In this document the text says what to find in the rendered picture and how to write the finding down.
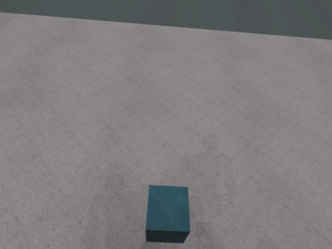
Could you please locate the carton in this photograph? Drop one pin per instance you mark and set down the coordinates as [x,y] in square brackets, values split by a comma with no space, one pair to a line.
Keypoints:
[167,214]

